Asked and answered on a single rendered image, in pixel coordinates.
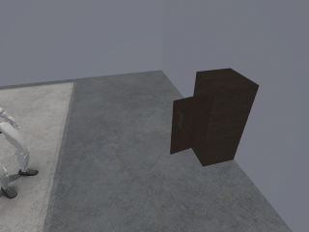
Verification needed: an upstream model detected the left robot hand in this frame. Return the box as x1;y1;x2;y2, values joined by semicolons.
4;115;20;130

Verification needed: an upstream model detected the handle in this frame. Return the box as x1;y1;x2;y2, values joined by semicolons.
177;111;183;129

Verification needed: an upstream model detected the left robot foot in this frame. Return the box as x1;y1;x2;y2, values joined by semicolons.
18;168;39;176

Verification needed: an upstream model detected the cupboard door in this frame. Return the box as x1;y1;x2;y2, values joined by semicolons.
170;92;215;155

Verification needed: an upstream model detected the left robot shin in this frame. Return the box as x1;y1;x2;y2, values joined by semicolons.
16;151;30;172

